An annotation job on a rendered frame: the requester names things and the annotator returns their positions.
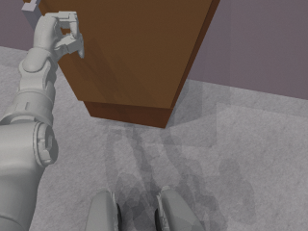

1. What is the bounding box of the robot left upper arm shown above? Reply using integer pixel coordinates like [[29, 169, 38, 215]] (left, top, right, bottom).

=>
[[0, 121, 59, 231]]

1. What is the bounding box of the cupboard door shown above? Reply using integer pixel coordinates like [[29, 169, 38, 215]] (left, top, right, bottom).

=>
[[23, 0, 213, 109]]

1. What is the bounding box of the robot right shin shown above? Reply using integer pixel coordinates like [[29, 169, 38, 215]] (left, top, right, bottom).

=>
[[159, 186, 170, 231]]

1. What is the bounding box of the robot left hand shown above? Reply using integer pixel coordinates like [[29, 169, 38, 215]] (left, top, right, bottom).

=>
[[33, 11, 85, 62]]

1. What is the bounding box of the handle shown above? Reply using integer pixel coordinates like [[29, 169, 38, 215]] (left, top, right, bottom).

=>
[[21, 0, 42, 31]]

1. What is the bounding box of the left robot forearm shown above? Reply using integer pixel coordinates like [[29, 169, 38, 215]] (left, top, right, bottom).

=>
[[0, 47, 59, 128]]

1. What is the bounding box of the robot left thigh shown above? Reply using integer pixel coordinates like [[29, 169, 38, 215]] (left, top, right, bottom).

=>
[[85, 191, 118, 231]]

